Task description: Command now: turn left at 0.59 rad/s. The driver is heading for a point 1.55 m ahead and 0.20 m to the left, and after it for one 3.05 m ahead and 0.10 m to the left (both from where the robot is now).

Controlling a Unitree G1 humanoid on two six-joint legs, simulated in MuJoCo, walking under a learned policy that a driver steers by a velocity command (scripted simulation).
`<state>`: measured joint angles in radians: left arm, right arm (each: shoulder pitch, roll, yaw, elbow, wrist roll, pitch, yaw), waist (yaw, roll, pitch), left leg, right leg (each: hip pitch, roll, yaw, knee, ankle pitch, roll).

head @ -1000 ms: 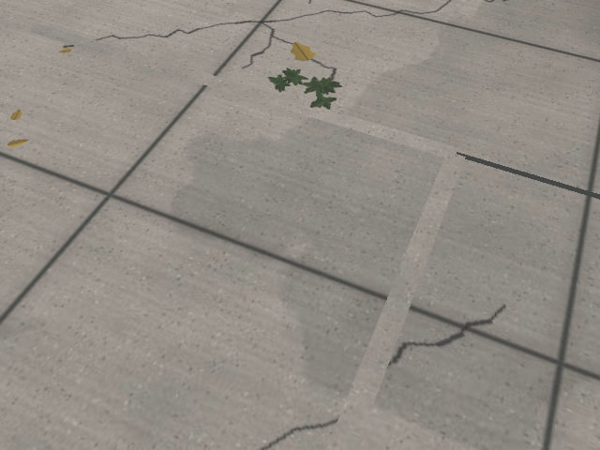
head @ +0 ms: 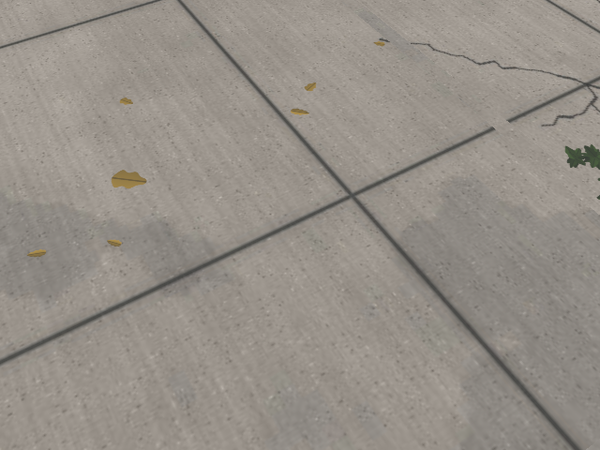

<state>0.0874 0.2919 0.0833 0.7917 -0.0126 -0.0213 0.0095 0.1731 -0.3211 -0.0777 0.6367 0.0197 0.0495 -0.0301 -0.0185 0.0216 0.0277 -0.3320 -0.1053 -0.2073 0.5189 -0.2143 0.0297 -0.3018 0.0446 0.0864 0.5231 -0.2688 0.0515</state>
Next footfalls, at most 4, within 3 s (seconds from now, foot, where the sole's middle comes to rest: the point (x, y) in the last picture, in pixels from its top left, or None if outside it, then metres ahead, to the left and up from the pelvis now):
0.02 right None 0.05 -0.13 -0.77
0.46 left None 0.04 0.16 -0.77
0.94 right None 0.46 0.07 -0.77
1.44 left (140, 365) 0.66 0.39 -0.77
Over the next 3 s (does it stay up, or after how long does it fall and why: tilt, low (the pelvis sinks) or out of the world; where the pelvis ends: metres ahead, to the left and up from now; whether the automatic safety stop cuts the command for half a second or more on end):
stays up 1.36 0.21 -0.01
